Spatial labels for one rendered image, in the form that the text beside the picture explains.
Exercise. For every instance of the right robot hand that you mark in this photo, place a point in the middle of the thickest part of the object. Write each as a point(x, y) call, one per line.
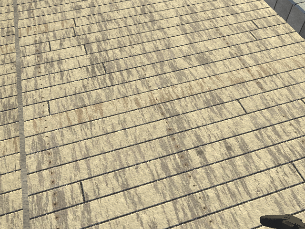
point(286, 221)

